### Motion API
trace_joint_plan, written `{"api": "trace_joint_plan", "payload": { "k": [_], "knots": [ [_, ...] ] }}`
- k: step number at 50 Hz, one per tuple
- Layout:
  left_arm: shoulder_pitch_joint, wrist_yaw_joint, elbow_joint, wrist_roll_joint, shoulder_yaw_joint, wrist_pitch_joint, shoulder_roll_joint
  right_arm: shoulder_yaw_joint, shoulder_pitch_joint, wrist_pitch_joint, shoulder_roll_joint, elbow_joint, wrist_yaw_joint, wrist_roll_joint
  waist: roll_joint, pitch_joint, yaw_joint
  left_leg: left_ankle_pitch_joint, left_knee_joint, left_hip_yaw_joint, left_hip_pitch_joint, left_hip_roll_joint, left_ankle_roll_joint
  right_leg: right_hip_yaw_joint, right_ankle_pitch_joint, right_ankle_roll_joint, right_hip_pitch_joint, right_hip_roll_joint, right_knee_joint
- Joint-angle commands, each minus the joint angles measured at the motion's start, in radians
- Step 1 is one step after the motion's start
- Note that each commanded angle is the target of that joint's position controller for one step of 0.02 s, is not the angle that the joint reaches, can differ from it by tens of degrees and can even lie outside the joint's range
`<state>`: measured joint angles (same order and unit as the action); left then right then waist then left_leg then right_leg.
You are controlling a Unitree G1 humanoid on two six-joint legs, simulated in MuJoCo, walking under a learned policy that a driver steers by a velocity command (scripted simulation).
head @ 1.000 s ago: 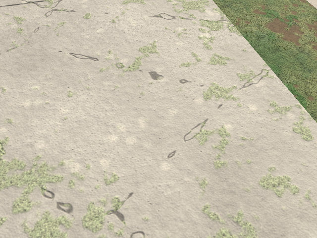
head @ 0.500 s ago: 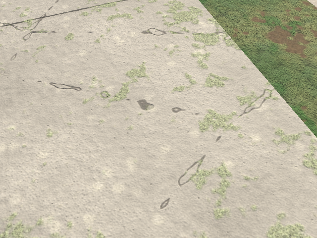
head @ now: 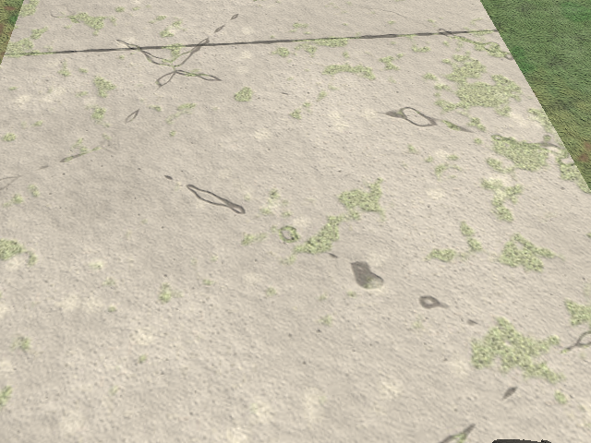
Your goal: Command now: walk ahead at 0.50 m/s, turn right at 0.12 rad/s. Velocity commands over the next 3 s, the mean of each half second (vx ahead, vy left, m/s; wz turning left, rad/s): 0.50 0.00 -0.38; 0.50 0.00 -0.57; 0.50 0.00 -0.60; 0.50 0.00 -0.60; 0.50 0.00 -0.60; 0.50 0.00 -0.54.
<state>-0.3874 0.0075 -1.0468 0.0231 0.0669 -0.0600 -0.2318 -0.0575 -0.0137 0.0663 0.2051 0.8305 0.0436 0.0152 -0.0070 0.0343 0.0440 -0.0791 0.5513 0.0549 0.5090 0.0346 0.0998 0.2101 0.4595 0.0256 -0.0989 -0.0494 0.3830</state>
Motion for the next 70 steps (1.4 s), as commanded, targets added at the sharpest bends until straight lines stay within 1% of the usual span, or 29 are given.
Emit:
{"api": "trace_joint_plan", "payload": {
  "k": [1, 2, 3, 5, 7, 11, 15, 22, 25, 27, 28, 29, 30, 31, 32, 34, 39, 43, 48, 51, 52, 53, 54, 55, 56, 57, 60, 63, 70],
  "knots": [
    [-0.041, -0.011, 0.084, -0.009, -0.018, -0.025, -0.029, -0.11, -0.483, 0.01, 0.351, 0.078, -0.031, -0.024, -0.166, -0.37, -0.185, -0.087, -0.067, -0.537, -0.938, 0.339, 0.235, -0.095, -0.24, -0.046, 0.659, 0.026, 0.795],
    [-0.012, -0.015, 0.065, 0.008, -0.007, -0.052, -0.071, -0.082, -0.473, 0.015, 0.272, 0.062, -0.035, -0.024, -0.156, -0.461, -0.199, -0.052, -0.205, -0.751, -0.927, 0.407, 0.249, -0.313, 0.136, -0.052, 0.73, 0.07, 0.95],
    [0.084, -0.014, 0.097, 0.041, 0.019, -0.059, -0.135, -0.064, -0.386, 0.019, 0.22, 0.058, -0.035, -0.021, -0.129, -0.305, -0.183, -0.029, -0.222, -0.562, -0.809, 0.367, 0.185, -0.325, 0.086, -0.064, 0.815, 0.013, 0.989],
    [0.142, 0.004, 0.105, 0.025, 0.024, -0.048, -0.109, -0.041, -0.234, 0.032, 0.129, 0.046, -0.029, -0.016, -0.069, -0.132, -0.113, 0.01, -0.282, -0.309, -0.526, 0.291, 0.107, -0.288, -0.079, -0.071, 0.78, -0.079, 0.883],
    [0.076, 0.007, 0.081, 0.02, 0.03, -0.01, -0.068, -0.03, -0.182, 0.043, 0.077, 0.057, -0.024, -0.029, -0.104, -0.079, -0.051, -0.01, -0.355, -0.174, -0.37, 0.236, 0.069, -0.296, -0.175, -0.079, 0.665, -0.115, 0.836],
    [0.117, 0.009, 0.105, 0.015, 0.036, 0.024, -0.054, -0.043, -0.203, 0.053, 0.121, 0.087, -0.046, -0.038, -0.068, -0.005, -0.03, 0.062, -0.423, -0.043, -0.328, 0.23, 0.072, -0.31, -0.3, -0.067, 0.746, -0.122, 0.751],
    [0.218, -0.007, 0.146, 0.001, 0.033, 0.019, -0.05, -0.045, -0.227, 0.048, 0.142, 0.098, -0.066, -0.039, -0.053, 0.029, -0.044, 0.108, -0.433, 0.053, -0.386, 0.221, 0.058, -0.299, -0.468, -0.056, 0.815, -0.103, 0.542],
    [0.417, -0.057, 0.247, -0.002, 0.01, 0.02, -0.034, -0.062, -0.319, 0.017, 0.186, 0.122, -0.08, -0.01, -0.032, 0.088, -0.1, 0.229, -0.366, 0.159, -0.581, 0.278, 0.041, -0.171, -0.421, -0.097, 0.853, -0.069, 0.315],
    [0.353, -0.068, 0.267, 0.001, 0.032, 0.024, -0.084, -0.074, -0.276, 0.0, 0.233, 0.103, -0.083, 0.006, -0.083, 0.013, -0.032, 0.687, -0.187, 0.201, -0.614, 0.28, 0.01, -0.082, -0.276, -0.149, 0.673, 0.021, 0.302],
    [0.096, -0.058, 0.214, 0.009, 0.083, 0.025, -0.177, -0.073, -0.227, -0.01, 0.249, 0.087, -0.08, 0.016, -0.071, -0.127, 0.116, 0.777, 0.176, 0.227, -0.524, 0.226, -0.039, -0.059, -0.314, -0.212, 0.31, 0.114, 0.207],
    [-0.031, -0.035, 0.186, 0.006, 0.118, 0.032, -0.277, -0.06, -0.234, -0.002, 0.215, 0.064, -0.079, -0.005, 0.067, -0.203, 0.149, 0.397, 0.505, 0.227, -0.273, 0.168, -0.092, -0.301, -0.295, -0.269, 0.037, -0.012, 0.155],
    [0.033, -0.034, 0.215, 0.008, 0.123, 0.022, -0.352, -0.019, -0.303, 0.033, 0.065, 0.007, -0.066, -0.024, 0.3, -0.288, 0.011, -0.465, 0.872, 0.074, 0.157, -0.076, -0.154, -0.922, -0.152, -0.473, -0.242, -0.251, -0.013],
    [-0.011, -0.041, 0.222, -0.008, 0.092, 0.009, -0.273, -0.028, -0.198, 0.08, 0.14, -0.017, -0.049, 0.017, 0.161, -0.364, 0.074, -0.474, 0.925, -0.147, 0.26, -0.057, -0.116, -1.042, -0.106, -0.456, -0.278, -0.284, -0.135],
    [0.01, -0.041, 0.22, -0.016, 0.076, -0.005, -0.209, -0.032, -0.13, 0.099, 0.159, -0.038, -0.042, 0.047, 0.121, -0.251, 0.071, -0.401, 0.894, -0.144, 0.327, -0.01, -0.082, -0.891, -0.172, -0.406, -0.209, -0.26, -0.12],
    [0.086, -0.042, 0.234, -0.009, 0.063, -0.016, -0.168, -0.031, -0.126, 0.105, 0.153, -0.027, -0.048, 0.032, 0.025, -0.158, 0.019, -0.319, 0.791, -0.146, 0.288, 0.042, -0.07, -0.749, -0.29, -0.367, -0.047, -0.212, -0.109],
    [0.187, -0.034, 0.269, -0.015, 0.042, -0.022, -0.111, -0.05, -0.151, 0.081, 0.179, -0.01, -0.057, -0.006, 0.02, -0.116, -0.05, -0.251, 0.653, -0.149, 0.133, 0.095, -0.079, -0.599, -0.441, -0.329, 0.171, -0.149, -0.129],
    [0.121, 0.0, 0.272, -0.006, 0.056, -0.025, -0.187, -0.041, -0.039, 0.04, 0.135, -0.057, -0.064, -0.029, 0.025, -0.052, -0.042, -0.079, 0.349, -0.108, 0.121, 0.067, -0.151, -0.491, -0.557, -0.312, 0.305, -0.094, -0.172],
    [0.074, 0.008, 0.267, -0.002, 0.054, -0.014, -0.182, -0.025, 0.094, 0.046, 0.11, -0.096, -0.05, -0.017, 0.086, -0.025, 0.013, 0.15, 0.056, -0.093, 0.046, 0.001, -0.151, -0.451, -0.437, -0.25, 0.345, -0.038, -0.154],
    [0.022, 0.012, 0.252, 0.004, 0.054, 0.0, -0.175, -0.028, 0.149, 0.068, 0.155, -0.135, -0.027, -0.005, 0.109, -0.029, 0.032, 0.116, -0.075, -0.123, 0.009, -0.029, -0.127, -0.568, -0.383, -0.231, 0.231, -0.086, -0.048],
    [0.054, 0.019, 0.274, -0.002, 0.052, 0.01, -0.171, -0.046, 0.015, 0.088, 0.197, -0.106, -0.024, -0.006, 0.149, -0.071, -0.048, 0.033, -0.133, -0.1, -0.168, -0.046, -0.08, -0.612, -0.488, -0.199, 0.211, -0.071, 0.079],
    [0.077, 0.015, 0.293, -0.008, 0.038, 0.007, -0.133, -0.061, -0.114, 0.093, 0.235, -0.081, -0.029, -0.022, 0.127, -0.167, -0.111, 0.039, -0.111, -0.145, -0.38, 0.019, -0.035, -0.568, -0.521, -0.167, 0.276, -0.017, 0.242],
    [0.065, 0.013, 0.318, -0.028, 0.018, 0.005, -0.083, -0.075, -0.29, 0.088, 0.297, -0.064, -0.037, -0.03, -0.009, -0.323, -0.167, -0.014, -0.091, -0.34, -0.658, 0.202, 0.022, -0.459, -0.299, -0.122, 0.431, 0.065, 0.539],
    [-0.095, 0.009, 0.344, 0.014, 0.007, -0.006, -0.047, -0.087, -0.338, 0.074, 0.348, -0.027, -0.028, -0.035, -0.395, -0.404, -0.074, -0.246, -0.215, -0.834, -0.906, 0.401, 0.181, -0.388, 0.159, -0.072, 0.785, 0.155, 0.82],
    [-0.071, 0.014, 0.311, 0.026, 0.025, -0.004, -0.165, -0.06, -0.288, 0.069, 0.231, -0.058, -0.026, -0.013, -0.233, -0.301, -0.101, -0.441, -0.251, -0.825, -0.839, 0.382, 0.148, -0.418, 0.107, -0.064, 0.89, 0.067, 0.935],
    [0.041, 0.012, 0.328, 0.016, 0.037, 0.002, -0.21, -0.044, -0.238, 0.06, 0.171, -0.072, -0.031, -0.008, -0.126, -0.177, -0.125, -0.405, -0.261, -0.64, -0.703, 0.336, 0.098, -0.385, 0.008, -0.061, 0.909, 0.034, 0.945],
    [0.089, 0.013, 0.338, 0.007, 0.038, 0.007, -0.194, -0.036, -0.189, 0.053, 0.163, -0.077, -0.031, -0.018, -0.051, -0.109, -0.102, -0.274, -0.281, -0.515, -0.569, 0.293, 0.076, -0.358, -0.064, -0.056, 0.865, -0.003, 0.922],
    [0.1, 0.0, 0.362, 0.009, 0.038, 0.017, -0.137, -0.028, -0.159, 0.053, 0.14, -0.056, -0.035, -0.029, -0.096, -0.048, -0.058, -0.083, -0.351, -0.305, -0.401, 0.221, 0.066, -0.338, -0.143, -0.056, 0.782, -0.068, 0.816],
    [0.142, -0.003, 0.399, 0.005, 0.029, 0.03, -0.107, -0.041, -0.179, 0.062, 0.179, -0.034, -0.037, -0.021, -0.072, -0.034, -0.056, 0.044, -0.393, -0.2, -0.399, 0.235, 0.095, -0.322, -0.201, -0.039, 0.833, -0.087, 0.737],
    [0.315, -0.04, 0.461, 0.001, 0.008, 0.018, -0.08, -0.051, -0.227, 0.038, 0.232, -0.015, -0.05, -0.014, -0.05, 0.006, -0.115, 0.168, -0.396, 0.039, -0.458, 0.205, 0.055, -0.226, -0.489, -0.04, 0.797, -0.063, 0.384]
  ]
}}
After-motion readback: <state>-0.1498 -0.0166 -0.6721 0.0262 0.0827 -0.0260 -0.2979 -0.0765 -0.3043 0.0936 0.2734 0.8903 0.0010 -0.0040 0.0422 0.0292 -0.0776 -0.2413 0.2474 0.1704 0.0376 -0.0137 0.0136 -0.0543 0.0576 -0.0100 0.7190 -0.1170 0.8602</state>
